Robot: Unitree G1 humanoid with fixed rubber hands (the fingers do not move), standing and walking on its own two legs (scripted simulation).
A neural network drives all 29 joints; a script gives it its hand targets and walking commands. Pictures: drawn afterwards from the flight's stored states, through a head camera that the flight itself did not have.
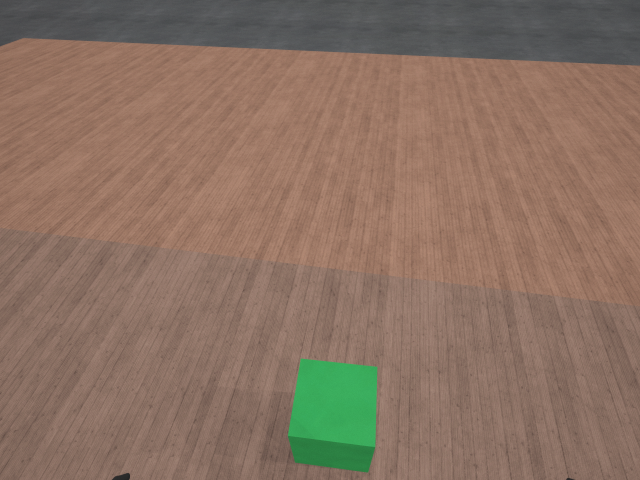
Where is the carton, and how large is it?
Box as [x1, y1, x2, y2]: [288, 359, 376, 471]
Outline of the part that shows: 301,359 288,432 288,437 295,462 367,471 373,453 375,439 376,367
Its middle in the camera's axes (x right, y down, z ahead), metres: +0.05 +0.49 +1.09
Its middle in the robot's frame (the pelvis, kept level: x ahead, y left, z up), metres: +0.43 +0.01 -0.66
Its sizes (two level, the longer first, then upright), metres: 0.210 0.200 0.250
